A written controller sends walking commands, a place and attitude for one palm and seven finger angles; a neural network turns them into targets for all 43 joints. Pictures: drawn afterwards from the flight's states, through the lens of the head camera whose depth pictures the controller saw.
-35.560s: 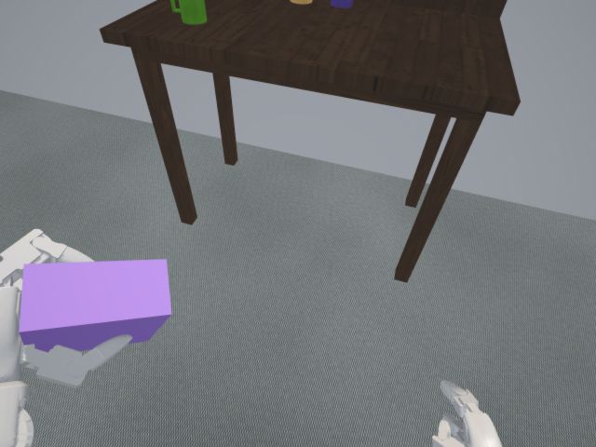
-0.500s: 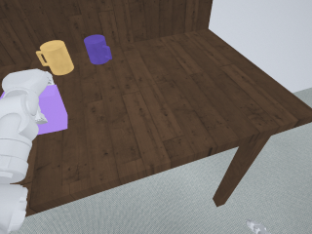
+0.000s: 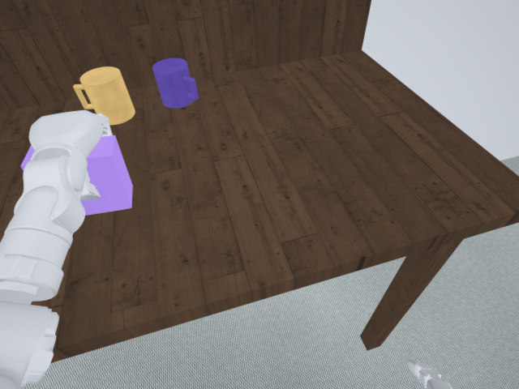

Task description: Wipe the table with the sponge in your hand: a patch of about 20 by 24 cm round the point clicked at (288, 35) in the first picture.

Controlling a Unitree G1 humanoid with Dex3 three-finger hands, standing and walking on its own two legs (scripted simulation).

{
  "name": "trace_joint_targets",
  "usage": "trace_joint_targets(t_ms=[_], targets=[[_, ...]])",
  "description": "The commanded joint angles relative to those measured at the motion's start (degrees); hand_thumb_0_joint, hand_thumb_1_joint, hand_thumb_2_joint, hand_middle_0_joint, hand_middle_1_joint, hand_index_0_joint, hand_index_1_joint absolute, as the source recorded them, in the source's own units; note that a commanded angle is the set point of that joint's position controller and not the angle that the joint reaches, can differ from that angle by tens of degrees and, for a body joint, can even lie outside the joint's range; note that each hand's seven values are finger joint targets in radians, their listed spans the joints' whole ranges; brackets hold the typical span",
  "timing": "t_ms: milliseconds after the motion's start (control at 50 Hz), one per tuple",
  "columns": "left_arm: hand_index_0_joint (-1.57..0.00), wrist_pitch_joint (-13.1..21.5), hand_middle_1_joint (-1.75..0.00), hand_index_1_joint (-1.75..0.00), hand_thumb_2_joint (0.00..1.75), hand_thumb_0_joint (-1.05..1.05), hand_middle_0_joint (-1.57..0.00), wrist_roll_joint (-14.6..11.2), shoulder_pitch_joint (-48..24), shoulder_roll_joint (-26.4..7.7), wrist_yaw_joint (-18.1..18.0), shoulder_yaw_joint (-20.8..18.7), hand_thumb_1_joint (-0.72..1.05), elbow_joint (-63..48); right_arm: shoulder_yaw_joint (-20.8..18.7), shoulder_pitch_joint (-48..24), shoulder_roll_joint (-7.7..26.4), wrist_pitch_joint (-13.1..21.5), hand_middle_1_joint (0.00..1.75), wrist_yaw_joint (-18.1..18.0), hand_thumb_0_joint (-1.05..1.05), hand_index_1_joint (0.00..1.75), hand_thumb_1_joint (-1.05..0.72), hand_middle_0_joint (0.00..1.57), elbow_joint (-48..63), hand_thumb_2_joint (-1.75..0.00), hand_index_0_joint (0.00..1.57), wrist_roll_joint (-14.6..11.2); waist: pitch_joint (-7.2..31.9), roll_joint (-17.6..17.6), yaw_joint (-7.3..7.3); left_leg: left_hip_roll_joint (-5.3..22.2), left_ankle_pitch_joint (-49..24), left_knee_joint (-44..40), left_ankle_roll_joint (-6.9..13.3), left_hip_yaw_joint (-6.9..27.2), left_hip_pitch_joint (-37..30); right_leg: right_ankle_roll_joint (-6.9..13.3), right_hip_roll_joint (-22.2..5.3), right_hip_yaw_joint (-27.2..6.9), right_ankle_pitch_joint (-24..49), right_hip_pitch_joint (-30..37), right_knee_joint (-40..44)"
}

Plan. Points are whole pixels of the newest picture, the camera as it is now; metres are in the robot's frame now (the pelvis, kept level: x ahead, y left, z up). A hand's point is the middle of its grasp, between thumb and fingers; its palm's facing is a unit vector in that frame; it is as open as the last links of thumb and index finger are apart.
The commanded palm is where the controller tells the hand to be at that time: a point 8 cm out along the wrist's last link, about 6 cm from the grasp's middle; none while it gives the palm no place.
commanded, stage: slide across to the middle lane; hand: left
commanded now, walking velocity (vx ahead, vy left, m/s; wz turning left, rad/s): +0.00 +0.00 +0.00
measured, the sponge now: (88, 186) +0.38 +0.33 +0.11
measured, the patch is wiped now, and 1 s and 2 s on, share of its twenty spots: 0.45 0.55 0.65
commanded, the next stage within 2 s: wipe back along the middle lane in 0.36 s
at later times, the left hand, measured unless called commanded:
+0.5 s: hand (127, 150) +0.42 +0.26 +0.16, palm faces +0.04 -0.03 -1.00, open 10.0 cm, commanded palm +0.39 +0.25 +0.20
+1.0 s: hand (134, 171) +0.38 +0.23 +0.16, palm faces +0.09 -0.03 -1.00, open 10.0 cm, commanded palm +0.34 +0.22 +0.18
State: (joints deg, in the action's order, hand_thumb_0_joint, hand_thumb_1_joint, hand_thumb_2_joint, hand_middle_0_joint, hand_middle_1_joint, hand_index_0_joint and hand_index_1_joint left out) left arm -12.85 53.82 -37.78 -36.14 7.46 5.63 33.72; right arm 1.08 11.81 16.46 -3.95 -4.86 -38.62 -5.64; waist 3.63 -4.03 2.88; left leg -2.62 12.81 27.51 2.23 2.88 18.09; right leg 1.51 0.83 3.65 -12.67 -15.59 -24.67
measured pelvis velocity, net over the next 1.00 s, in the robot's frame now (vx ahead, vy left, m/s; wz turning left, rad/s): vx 0.02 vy -0.01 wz -0.03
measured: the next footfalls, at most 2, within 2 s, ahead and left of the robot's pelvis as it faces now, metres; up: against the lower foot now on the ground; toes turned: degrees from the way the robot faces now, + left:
none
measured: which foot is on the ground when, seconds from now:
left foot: down 0.00-1.00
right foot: down 0.00-1.00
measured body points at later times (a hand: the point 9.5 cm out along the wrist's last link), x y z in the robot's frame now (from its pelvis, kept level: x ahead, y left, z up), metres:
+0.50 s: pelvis +0.02 +0.00 +0.00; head +0.03 -0.02 +0.45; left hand +0.42 +0.26 +0.21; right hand +0.21 -0.23 -0.10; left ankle +0.01 +0.09 -0.74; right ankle +0.00 -0.11 -0.74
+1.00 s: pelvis +0.02 -0.01 +0.00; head +0.00 -0.05 +0.45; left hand +0.37 +0.23 +0.21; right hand +0.23 -0.23 -0.09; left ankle +0.01 +0.09 -0.74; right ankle +0.00 -0.11 -0.74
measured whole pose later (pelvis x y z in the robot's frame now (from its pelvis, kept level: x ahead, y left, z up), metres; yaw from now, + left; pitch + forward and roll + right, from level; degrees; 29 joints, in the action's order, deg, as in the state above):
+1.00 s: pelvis +0.02 -0.01 +0.00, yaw -2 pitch +1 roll +0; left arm -31.1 55.5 -26.0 -26.5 6.5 12.1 11.6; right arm 3.6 4.0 15.6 -5.9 -2.1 -36.1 -5.3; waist 4.7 -5.3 4.5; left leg -2.2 13.9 25.8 1.6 1.5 13.3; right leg 2.1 1.2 2.1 -14.6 -12.5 -25.6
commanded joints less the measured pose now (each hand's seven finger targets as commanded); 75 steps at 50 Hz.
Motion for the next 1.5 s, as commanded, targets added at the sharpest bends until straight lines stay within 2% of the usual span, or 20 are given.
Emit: trace_joint_targets(t_ms=[0,140,320,380,440,460,520,680,720,780,980,1020,1040,1120,1160,1220,1360,1380,1420,1480], targets=[[-1.2,-0.9,-1.6,-1.6,1.3,0.0,-1.2,1.5,-25.3,-7.5,-0.9,0.4,0.1,-6.2,-1.9,-5.7,7.1,3.2,0.3,-0.4,0.0,0.3,-0.9,0.2,7.1,-0.9,0.2,0.1,9.6,2.7,-3.41,0.7,-4.2,-4.3,0.5,1.6,-7.4,3.1,-0.1,-2.7,3.0,-0.1,4.5],[-1.2,-2.4,-1.6,-1.6,1.3,0.0,-1.2,0.7,-23.8,-5.8,-1.0,0.1,0.1,-13.4,-1.6,-7.8,6.2,4.1,0.3,0.6,0.0,0.3,-0.9,0.2,9.0,-0.9,0.2,1.0,16.8,1.7,-1.36,0.8,-15.4,-3.0,-0.2,1.6,-11.3,3.9,-0.2,-2.3,11.5,5.6,3.2],[-1.2,-9.1,-1.6,-1.6,1.3,0.0,-1.2,2.6,-20.1,-7.6,-3.6,-3.5,0.1,-16.9,-0.9,-11.7,6.1,3.0,0.3,2.0,0.0,0.3,-0.9,0.2,9.3,-0.9,0.2,1.4,17.3,1.8,1.05,0.9,-22.5,-3.7,-1.4,0.3,-9.9,4.0,0.0,-2.1,17.3,8.7,1.8],[-1.2,-11.3,-1.6,-1.6,1.3,0.0,-1.2,3.0,-20.8,-2.3,-2.9,1.5,0.1,-15.7,-1.0,-11.0,6.0,2.6,0.3,2.2,0.0,0.3,-0.9,0.2,8.8,-0.9,0.2,1.4,16.9,3.0,-0.39,0.9,-22.6,-2.9,-1.3,-0.1,-10.7,3.6,0.0,-1.6,18.4,7.5,1.8],[-1.2,-12.2,-1.6,-1.6,1.3,0.0,-1.2,2.9,-20.9,-4.0,-2.1,0.3,0.1,-16.0,-1.0,-11.2,6.2,2.7,0.3,1.9,0.0,0.3,-0.9,0.2,8.9,-0.9,0.2,1.4,18.4,3.4,-0.25,0.6,-22.0,-2.7,-0.8,-0.1,-10.9,3.6,0.0,-1.7,18.8,8.9,1.6],[-1.2,-12.4,-1.6,-1.6,1.3,0.0,-1.2,2.8,-19.2,-1.8,-1.7,1.8,0.1,-16.4,-1.0,-11.4,5.8,2.7,0.3,2.0,0.0,0.3,-0.9,0.2,9.2,-0.9,0.2,1.3,18.7,3.7,-0.23,0.6,-22.9,-2.3,-0.7,-0.3,-11.3,3.4,-0.2,-1.8,19.9,8.9,1.1],[-1.2,-12.3,-1.6,-1.6,1.3,0.0,-1.2,1.6,-13.2,-2.1,-0.6,0.1,0.1,-19.4,-0.9,-13.0,5.8,2.4,0.3,2.2,0.0,0.3,-0.9,0.2,10.3,-0.9,0.2,1.4,18.9,3.8,0.82,0.9,-23.8,-2.3,-0.5,-0.2,-11.3,3.5,-0.2,-2.1,21.3,10.1,1.0],[-1.2,-13.9,-1.6,-1.6,1.3,0.0,-1.2,0.9,-4.1,1.8,0.7,2.6,0.1,-26.0,-0.6,-14.5,5.3,1.3,0.3,3.0,0.0,0.3,-0.9,0.2,11.9,-0.9,0.2,1.1,13.8,4.4,1.03,1.0,-21.7,-2.3,-0.2,-0.7,-10.0,3.0,0.0,-1.7,20.0,8.7,0.8],[-1.2,-14.3,-1.6,-1.6,1.3,0.0,-1.2,0.2,-1.9,-0.5,0.3,-0.1,0.1,-27.6,-0.3,-16.0,5.3,1.2,0.3,3.1,0.0,0.3,-0.9,0.2,12.2,-0.9,0.2,1.0,13.1,3.5,1.77,1.2,-20.1,-2.8,-0.4,-0.6,-9.3,3.3,0.0,-2.1,18.8,9.0,0.7],[-1.2,-16.1,-1.6,-1.6,1.3,0.0,-1.2,0.1,-1.2,3.3,0.3,3.3,0.1,-27.0,0.0,-16.1,5.1,0.6,0.3,3.0,0.0,0.3,-0.9,0.2,11.8,-0.9,0.2,0.8,10.4,5.2,1.0,1.2,-17.2,-3.4,-0.4,-0.8,-8.5,2.9,0.1,-1.5,16.1,7.2,1.3],[-1.2,-19.0,-1.6,-1.6,1.3,0.0,-1.2,0.2,0.8,4.2,0.4,4.8,0.1,-25.7,0.6,-18.1,5.0,0.8,0.3,2.3,0.0,0.3,-0.9,0.2,11.8,-0.9,0.2,0.4,10.9,5.9,0.92,0.8,-11.9,-3.1,0.0,-1.5,-7.7,2.6,-0.2,-2.5,13.0,7.5,1.4],[-1.2,-18.9,-1.6,-1.6,1.3,0.0,-1.2,0.1,3.7,1.4,0.6,1.9,0.1,-26.1,0.6,-18.8,5.2,0.8,0.3,2.2,0.0,0.3,-0.9,0.2,12.0,-0.9,0.2,0.3,10.7,6.5,1.52,0.9,-11.1,-3.0,0.0,-1.4,-7.2,2.6,0.0,-3.4,12.6,7.9,1.3],[-1.2,-19.0,-1.6,-1.6,1.3,0.0,-1.2,-0.3,4.0,4.4,1.0,4.5,0.1,-26.4,0.7,-18.4,4.9,0.9,0.3,2.1,0.0,0.3,-0.9,0.2,12.4,-0.9,0.2,0.4,11.0,7.9,1.1,0.6,-11.6,-2.6,0.2,-1.9,-7.0,2.3,-0.2,-2.9,14.0,8.6,1.1],[-1.2,-19.2,-1.6,-1.6,1.3,0.0,-1.2,-0.7,7.9,1.4,1.5,1.8,0.1,-25.4,1.0,-19.1,5.3,0.8,0.3,2.1,0.0,0.3,-0.9,0.2,12.3,-0.9,0.2,0.3,7.9,7.6,1.49,0.9,-9.1,-2.6,0.1,-1.8,-5.4,2.1,-0.1,-3.9,11.7,7.1,1.4],[-1.2,-19.5,-1.6,-1.6,1.3,0.0,-1.2,-0.8,7.3,4.6,2.0,4.8,0.1,-25.5,1.1,-18.6,4.9,0.8,0.3,2.0,0.0,0.3,-0.9,0.2,12.5,-0.9,0.2,0.0,6.8,7.0,0.76,0.9,-8.7,-2.4,0.2,-2.4,-5.2,1.7,-0.2,-3.3,11.0,6.1,1.4],[-1.2,-19.7,-1.6,-1.6,1.3,0.0,-1.2,-0.7,8.3,4.2,2.0,4.5,0.1,-27.2,1.0,-19.4,5.1,0.9,0.3,2.2,0.0,0.3,-0.9,0.2,13.0,-0.9,0.2,-0.1,7.0,5.6,1.1,1.0,-7.7,-2.4,0.2,-1.9,-5.4,2.1,0.0,-3.8,9.2,5.5,1.4],[-1.2,-20.1,-1.6,-1.6,1.3,0.0,-1.2,-2.2,15.7,4.3,2.2,3.3,0.1,-30.8,0.8,-18.8,5.0,1.1,0.3,2.6,0.0,0.3,-0.9,0.2,13.9,-0.9,0.2,-0.1,9.0,9.2,1.65,0.9,-11.0,-0.5,0.3,-2.6,-4.7,1.3,-0.4,-3.9,16.0,8.3,-0.4],[-1.2,-20.1,-1.6,-1.6,1.3,0.0,-1.2,-2.6,17.2,6.1,2.4,4.6,0.1,-32.6,0.8,-19.2,4.9,1.1,0.3,2.9,0.0,0.3,-0.9,0.2,14.3,-0.9,0.2,0.0,8.4,8.2,1.75,0.8,-11.3,-0.6,0.3,-2.6,-4.7,1.3,-0.4,-3.6,16.6,8.1,-0.5],[-1.2,-20.3,-1.6,-1.6,1.3,0.0,-1.2,-3.0,19.8,4.6,2.2,2.9,0.1,-35.9,0.7,-20.3,4.9,1.1,0.3,3.2,0.0,0.3,-0.9,0.2,14.7,-0.9,0.2,-0.1,8.9,6.9,2.32,1.0,-11.9,-0.4,0.4,-2.4,-5.3,1.5,-0.2,-4.4,17.0,8.2,-0.8],[-1.2,-21.2,-1.6,-1.6,1.3,0.0,-1.2,-3.5,22.5,6.5,2.2,4.0,0.1,-37.7,0.8,-19.9,4.7,1.0,0.3,3.6,0.0,0.3,-0.9,0.2,15.0,-0.9,0.2,0.0,8.0,8.2,2.39,1.0,-12.9,0.0,0.4,-2.7,-4.6,1.2,-0.2,-3.7,18.9,8.4,-1.4]])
